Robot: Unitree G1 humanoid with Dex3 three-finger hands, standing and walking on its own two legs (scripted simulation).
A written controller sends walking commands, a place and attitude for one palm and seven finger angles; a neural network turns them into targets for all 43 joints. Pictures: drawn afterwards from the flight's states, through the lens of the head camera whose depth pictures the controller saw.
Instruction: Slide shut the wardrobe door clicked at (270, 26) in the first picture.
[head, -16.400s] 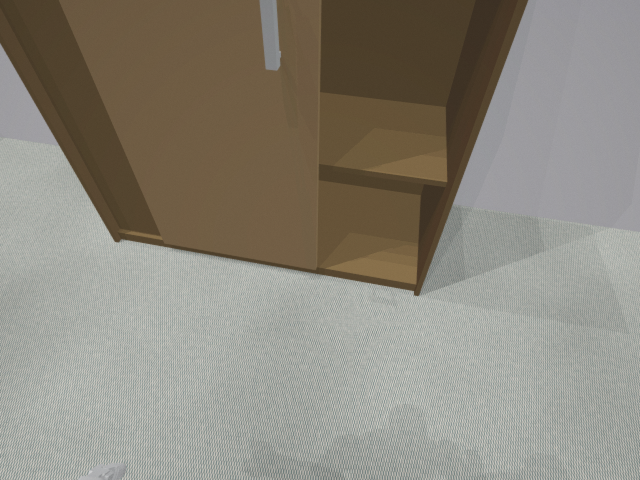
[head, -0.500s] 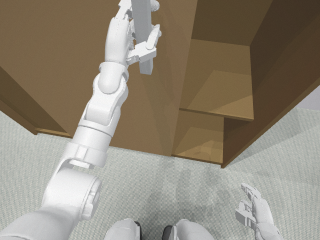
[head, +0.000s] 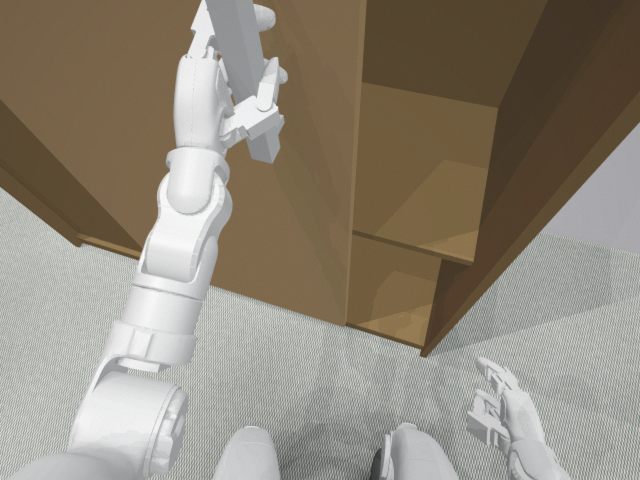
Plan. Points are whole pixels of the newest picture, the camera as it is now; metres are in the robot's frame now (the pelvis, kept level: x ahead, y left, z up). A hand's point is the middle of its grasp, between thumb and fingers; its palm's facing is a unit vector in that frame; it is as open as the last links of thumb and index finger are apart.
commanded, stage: step sideways, sliding the door along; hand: left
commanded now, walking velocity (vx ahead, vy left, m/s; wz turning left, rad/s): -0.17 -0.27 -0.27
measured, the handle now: (256, 62) +0.47 +0.14 +0.21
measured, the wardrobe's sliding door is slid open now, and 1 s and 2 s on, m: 0.23 0.00 0.00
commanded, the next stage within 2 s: stop walking and hold the door there in 0.80 s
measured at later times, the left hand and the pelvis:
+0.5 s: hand (480, 152) +0.39 -0.08 +0.19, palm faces -0.01 -1.00 -0.09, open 6.8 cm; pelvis +0.00 -0.15 +0.00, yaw +1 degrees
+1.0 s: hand (524, 158) +0.39 -0.11 +0.19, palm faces +0.19 -0.97 -0.17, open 6.8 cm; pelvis -0.04 -0.25 +0.01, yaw -6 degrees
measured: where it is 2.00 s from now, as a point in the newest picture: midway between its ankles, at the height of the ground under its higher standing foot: outside the picture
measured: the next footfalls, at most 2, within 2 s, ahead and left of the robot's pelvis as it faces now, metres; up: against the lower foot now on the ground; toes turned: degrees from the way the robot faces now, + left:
left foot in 0.26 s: +0.04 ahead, +0.11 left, +0.00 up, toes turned +11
right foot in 0.42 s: +0.07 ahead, -0.21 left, +0.00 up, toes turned -2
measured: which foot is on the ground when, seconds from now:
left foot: down 0.00-0.10, up 0.12-0.24, down 0.26-0.48, up 0.50-0.64, down 0.66-0.86, up 0.88-1.00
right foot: down 0.00-0.28, up 0.30-0.40, down 0.42-1.00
